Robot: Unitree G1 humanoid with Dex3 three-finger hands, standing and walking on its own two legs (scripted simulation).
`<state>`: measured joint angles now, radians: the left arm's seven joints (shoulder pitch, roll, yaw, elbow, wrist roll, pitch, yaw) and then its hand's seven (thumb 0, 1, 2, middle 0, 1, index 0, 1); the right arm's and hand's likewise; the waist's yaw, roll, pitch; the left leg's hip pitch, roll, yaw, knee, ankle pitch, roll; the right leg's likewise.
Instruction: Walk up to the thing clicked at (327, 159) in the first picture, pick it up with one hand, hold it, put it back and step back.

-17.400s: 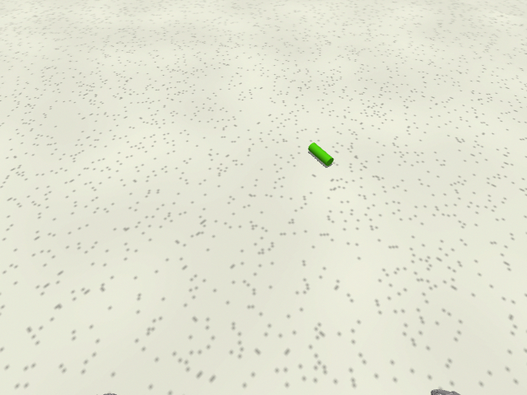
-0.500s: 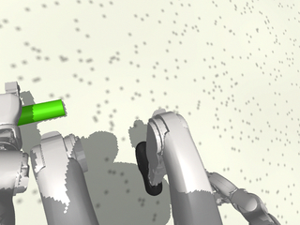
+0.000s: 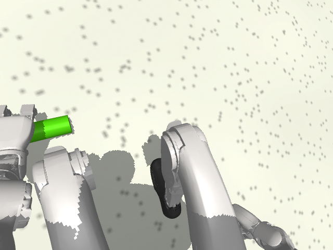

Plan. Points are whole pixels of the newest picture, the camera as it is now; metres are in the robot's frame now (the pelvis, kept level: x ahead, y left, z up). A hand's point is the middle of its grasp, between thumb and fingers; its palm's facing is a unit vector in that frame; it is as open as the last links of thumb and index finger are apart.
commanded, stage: go down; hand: left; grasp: from above
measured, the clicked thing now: (40, 130) +0.39 +0.23 -0.30
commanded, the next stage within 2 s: settle in 0.28 s
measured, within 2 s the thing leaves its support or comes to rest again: neither
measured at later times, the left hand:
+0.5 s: hand out of the picture +0.35 +0.29 -0.08, palm faces -0.42 -0.05 -0.91, open 12.1 cm
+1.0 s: hand out of the picture +0.36 +0.31 +0.04, palm faces -0.43 -0.06 -0.90, open 13.1 cm
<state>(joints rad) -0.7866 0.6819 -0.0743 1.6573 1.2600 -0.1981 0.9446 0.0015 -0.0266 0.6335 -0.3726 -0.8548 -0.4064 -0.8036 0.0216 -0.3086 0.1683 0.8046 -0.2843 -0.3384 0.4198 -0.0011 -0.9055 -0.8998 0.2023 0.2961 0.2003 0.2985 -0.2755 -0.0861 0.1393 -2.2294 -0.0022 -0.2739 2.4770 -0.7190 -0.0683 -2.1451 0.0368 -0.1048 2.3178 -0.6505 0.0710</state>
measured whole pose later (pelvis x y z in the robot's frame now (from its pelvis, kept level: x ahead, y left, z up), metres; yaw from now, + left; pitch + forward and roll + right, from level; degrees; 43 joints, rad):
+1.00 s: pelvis +0.00 -0.01 +0.13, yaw +7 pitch +31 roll -3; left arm -0.54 0.53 -0.11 0.86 1.01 0.04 0.15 0.00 -0.36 0.87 -0.17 -1.01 -0.19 -0.99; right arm 0.17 -0.27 -0.06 0.67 -0.02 0.05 0.02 0.00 -0.92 -0.91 0.20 0.30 0.20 0.30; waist -0.07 0.06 -0.21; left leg -1.90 0.01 -0.09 2.02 -0.65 -0.03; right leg -1.89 0.01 0.02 1.97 -0.62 0.05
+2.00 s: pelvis +0.03 +0.01 +0.25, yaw +8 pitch +29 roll -3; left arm -0.47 0.46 -0.07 0.91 1.09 -0.03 0.26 0.00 -0.43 0.91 -0.13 -1.00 -0.14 -0.99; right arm 0.18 -0.23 -0.07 0.72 -0.01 0.01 -0.01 0.00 -0.92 -0.90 0.21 0.30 0.20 0.30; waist -0.07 0.04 -0.20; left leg -1.51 0.02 -0.07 1.62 -0.62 -0.01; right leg -1.49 0.00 0.01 1.57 -0.59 0.05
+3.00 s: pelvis +0.04 +0.01 +0.28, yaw +8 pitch +27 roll -3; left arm -0.42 0.42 -0.07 0.92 1.12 -0.02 0.29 0.00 -0.40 0.90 -0.26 -0.79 -0.22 -0.83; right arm 0.21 -0.23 -0.06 0.72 -0.02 0.03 -0.02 0.00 -0.92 -0.91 0.21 0.30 0.20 0.30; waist -0.09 0.03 -0.20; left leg -1.38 0.03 -0.06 1.51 -0.60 -0.02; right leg -1.36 0.00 0.02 1.45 -0.57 0.05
